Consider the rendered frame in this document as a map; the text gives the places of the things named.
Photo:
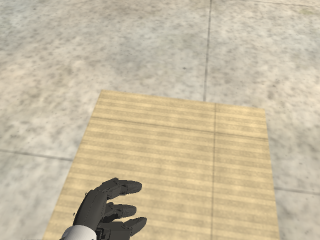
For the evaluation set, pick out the robot left forearm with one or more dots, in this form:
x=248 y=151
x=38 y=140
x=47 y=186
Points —
x=79 y=232

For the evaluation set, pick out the robot left hand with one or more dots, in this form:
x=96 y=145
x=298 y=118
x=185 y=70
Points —
x=98 y=215

